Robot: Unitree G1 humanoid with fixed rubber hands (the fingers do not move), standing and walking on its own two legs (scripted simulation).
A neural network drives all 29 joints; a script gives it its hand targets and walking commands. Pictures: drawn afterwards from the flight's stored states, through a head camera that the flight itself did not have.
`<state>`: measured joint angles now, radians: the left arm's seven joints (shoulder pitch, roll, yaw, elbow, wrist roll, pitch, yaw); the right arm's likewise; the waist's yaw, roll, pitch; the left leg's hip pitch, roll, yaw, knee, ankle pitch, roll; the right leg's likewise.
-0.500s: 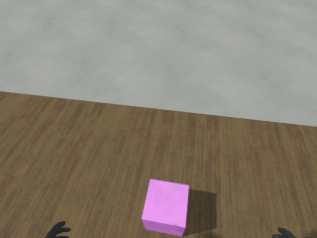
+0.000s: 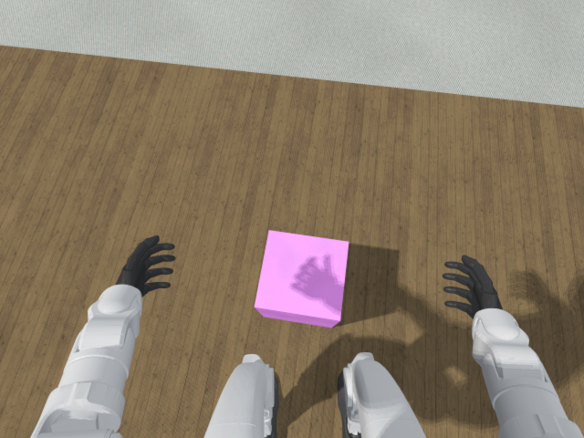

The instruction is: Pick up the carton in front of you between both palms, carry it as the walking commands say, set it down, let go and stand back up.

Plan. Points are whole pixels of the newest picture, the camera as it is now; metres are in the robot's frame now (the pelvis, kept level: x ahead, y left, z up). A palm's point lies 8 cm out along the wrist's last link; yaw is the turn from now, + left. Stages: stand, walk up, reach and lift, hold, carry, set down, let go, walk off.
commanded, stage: reach and lift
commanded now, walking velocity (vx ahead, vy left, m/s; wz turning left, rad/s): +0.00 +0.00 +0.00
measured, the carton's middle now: (302, 282) +0.41 +0.00 -0.58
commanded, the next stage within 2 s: none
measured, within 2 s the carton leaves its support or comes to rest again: neither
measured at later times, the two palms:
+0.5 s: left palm (208, 209) +0.47 +0.17 -0.18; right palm (412, 237) +0.41 -0.19 -0.17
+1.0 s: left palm (228, 262) +0.43 +0.18 -0.42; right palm (391, 281) +0.37 -0.21 -0.41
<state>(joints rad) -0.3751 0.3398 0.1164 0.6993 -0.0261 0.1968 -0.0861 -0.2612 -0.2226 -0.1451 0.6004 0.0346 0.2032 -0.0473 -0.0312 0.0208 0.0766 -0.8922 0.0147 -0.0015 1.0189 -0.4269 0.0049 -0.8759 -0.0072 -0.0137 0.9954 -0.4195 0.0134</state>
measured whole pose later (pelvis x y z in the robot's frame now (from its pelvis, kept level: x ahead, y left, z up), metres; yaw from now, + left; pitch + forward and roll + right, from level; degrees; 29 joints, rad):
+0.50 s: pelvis -0.06 +0.02 -0.08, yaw +0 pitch +42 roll -2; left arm -1.20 0.33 0.21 1.05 0.06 0.14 -0.05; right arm -1.01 -0.09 -0.38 0.80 0.00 0.13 -0.13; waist -0.10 0.01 -0.04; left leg -1.64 -0.01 0.00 1.23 -0.34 0.03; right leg -1.61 -0.03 0.00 1.20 -0.33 0.04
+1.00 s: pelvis -0.08 +0.01 -0.25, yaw -2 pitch +47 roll -3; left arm -1.13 0.39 0.05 0.98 -0.15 0.06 0.03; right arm -0.98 -0.18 -0.22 0.82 0.20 0.03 -0.17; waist -0.06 0.00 0.03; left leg -2.19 0.01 -0.01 1.88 -0.51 0.03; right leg -2.16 0.00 0.00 1.85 -0.51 0.04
